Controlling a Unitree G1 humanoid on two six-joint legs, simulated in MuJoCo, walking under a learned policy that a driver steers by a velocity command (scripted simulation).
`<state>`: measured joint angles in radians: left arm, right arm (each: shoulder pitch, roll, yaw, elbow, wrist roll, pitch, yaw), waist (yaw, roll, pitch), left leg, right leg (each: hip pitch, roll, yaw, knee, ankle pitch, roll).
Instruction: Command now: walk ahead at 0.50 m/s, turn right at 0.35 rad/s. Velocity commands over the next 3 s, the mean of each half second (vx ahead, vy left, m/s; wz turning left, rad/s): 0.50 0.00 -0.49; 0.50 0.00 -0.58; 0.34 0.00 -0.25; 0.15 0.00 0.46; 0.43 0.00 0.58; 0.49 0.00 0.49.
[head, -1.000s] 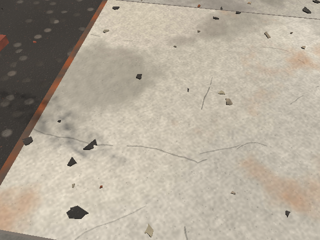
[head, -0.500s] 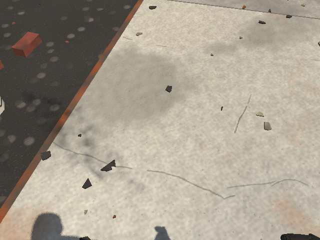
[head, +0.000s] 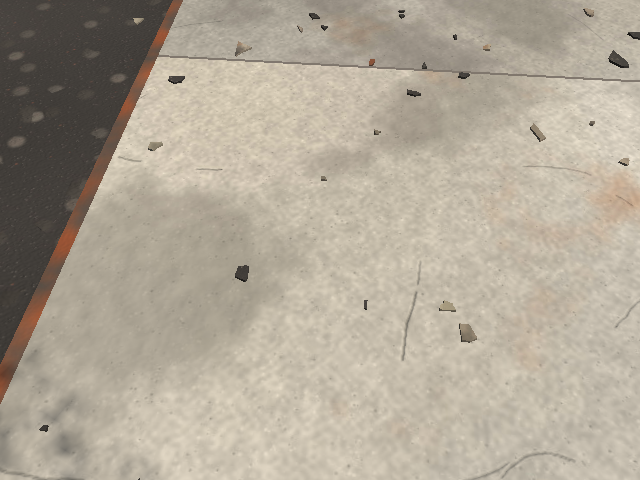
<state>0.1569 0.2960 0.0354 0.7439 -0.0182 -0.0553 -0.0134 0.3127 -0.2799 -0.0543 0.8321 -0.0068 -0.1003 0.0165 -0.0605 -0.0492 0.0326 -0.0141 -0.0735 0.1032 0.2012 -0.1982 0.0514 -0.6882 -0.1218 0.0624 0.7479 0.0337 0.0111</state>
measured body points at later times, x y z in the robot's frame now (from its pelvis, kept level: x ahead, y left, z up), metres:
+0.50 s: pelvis +0.29 -0.08 +0.00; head +0.32 -0.10 +0.45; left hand +0.43 +0.19 -0.10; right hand +0.42 -0.38 -0.09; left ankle +0.50 +0.07 -0.68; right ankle +0.24 -0.14 -0.74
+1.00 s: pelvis +0.56 -0.12 +0.00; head +0.59 -0.14 +0.45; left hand +0.86 +0.00 -0.09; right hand +0.43 -0.38 -0.12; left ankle +0.56 +0.00 -0.74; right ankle +0.59 -0.33 -0.68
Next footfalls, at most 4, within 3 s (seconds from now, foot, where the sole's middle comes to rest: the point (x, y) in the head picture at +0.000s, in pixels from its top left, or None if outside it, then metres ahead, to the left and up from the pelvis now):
0.18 right None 0.28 -0.15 -0.78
0.66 left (323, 427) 0.60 -0.02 -0.78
1.18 right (484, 372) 0.71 -0.39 -0.78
1.72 left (420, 301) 0.91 -0.28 -0.78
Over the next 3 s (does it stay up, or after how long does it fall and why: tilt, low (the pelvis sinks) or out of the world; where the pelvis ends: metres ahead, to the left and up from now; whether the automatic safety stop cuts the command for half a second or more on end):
stays up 1.30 -0.39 0.00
